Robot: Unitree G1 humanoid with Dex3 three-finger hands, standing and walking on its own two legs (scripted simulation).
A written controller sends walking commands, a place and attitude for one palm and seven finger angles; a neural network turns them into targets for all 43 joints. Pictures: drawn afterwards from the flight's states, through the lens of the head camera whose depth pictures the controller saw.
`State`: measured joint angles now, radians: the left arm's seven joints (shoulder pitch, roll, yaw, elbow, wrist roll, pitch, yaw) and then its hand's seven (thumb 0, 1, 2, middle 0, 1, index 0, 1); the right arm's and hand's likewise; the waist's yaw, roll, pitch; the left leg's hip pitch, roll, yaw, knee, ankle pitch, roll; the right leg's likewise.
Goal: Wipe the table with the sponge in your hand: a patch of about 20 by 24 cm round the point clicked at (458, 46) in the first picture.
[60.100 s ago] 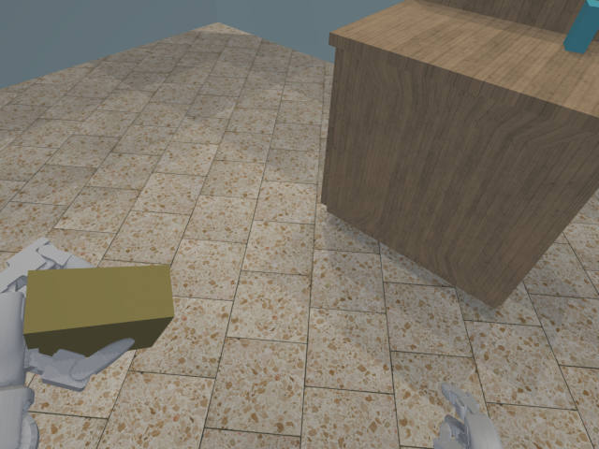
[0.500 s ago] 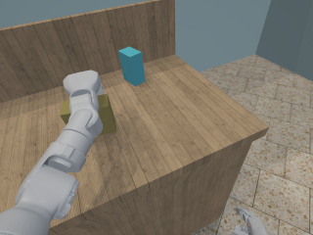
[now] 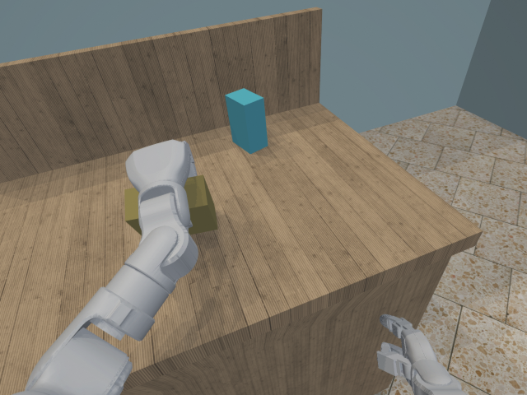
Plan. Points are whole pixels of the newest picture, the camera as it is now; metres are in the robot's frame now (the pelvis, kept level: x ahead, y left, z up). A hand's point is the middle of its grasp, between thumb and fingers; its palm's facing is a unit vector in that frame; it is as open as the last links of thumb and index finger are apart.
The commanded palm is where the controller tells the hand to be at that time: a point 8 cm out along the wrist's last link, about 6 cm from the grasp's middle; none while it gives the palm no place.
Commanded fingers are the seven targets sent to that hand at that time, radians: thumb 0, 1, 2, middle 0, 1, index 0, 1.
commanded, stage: wipe back along the third lane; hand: left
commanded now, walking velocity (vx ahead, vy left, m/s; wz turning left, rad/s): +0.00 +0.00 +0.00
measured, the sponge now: (178, 215) +0.37 +0.20 +0.11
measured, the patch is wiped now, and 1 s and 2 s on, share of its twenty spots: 0.85 0.85 0.85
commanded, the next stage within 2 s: slide back across to the middle lane in 1.02 s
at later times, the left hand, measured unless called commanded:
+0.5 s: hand (181, 210) +0.32 +0.16 +0.17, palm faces +0.29 -0.13 -0.95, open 9.3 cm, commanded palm +0.27 +0.14 +0.19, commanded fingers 0.00 0.10 1.30 -1.20 -1.60 -1.20 -1.60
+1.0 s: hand (194, 234) +0.28 +0.12 +0.17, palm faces +0.33 -0.24 -0.91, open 9.2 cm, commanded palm +0.22 +0.11 +0.19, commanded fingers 0.00 0.10 1.30 -1.20 -1.60 -1.20 -1.60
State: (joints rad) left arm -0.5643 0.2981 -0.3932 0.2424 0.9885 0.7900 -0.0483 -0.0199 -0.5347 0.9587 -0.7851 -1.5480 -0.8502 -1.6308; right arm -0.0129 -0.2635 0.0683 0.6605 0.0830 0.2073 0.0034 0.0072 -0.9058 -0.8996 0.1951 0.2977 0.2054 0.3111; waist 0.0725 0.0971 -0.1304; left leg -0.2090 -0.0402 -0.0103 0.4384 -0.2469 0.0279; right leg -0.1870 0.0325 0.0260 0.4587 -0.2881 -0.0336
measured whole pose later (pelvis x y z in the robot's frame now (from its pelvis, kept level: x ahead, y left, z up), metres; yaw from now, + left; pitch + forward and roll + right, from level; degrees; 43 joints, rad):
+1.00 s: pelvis +0.00 -0.02 +0.00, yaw -2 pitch -2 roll +1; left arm -0.08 0.30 -0.38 -0.39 0.96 0.76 0.07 0.00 -0.46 0.93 -0.71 -1.68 -0.86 -1.56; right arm -0.03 -0.26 0.07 0.58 0.09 0.31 0.08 0.01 -0.91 -0.90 0.19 0.30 0.20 0.30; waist 0.09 0.12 -0.08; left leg -0.16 0.00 0.02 0.48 -0.28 -0.01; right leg -0.16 0.08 0.05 0.51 -0.31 -0.07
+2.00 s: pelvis -0.02 -0.02 +0.00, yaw -3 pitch -4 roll +1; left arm 0.09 0.46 -0.14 -0.58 0.78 0.71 -0.02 -0.04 -0.54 0.96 -0.82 -1.53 -0.95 -1.51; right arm -0.02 -0.26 0.08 0.57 0.07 0.22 -0.02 0.01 -0.91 -0.90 0.19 0.30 0.20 0.30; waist 0.12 0.12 -0.04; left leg -0.15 0.01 0.02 0.45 -0.24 -0.01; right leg -0.14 0.08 0.06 0.47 -0.26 -0.07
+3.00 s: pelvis -0.02 -0.04 +0.00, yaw -1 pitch -1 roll +2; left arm -0.40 0.51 -0.17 0.18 0.93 0.59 -0.19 0.00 -0.61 0.99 -0.92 -1.44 -0.95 -1.53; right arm 0.05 -0.30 0.09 0.68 0.08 0.11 -0.06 0.01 -0.90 -0.90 0.20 0.30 0.20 0.30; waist 0.06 0.12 -0.08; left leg -0.21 0.01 -0.02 0.47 -0.24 0.00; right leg -0.20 0.09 0.02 0.51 -0.28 -0.09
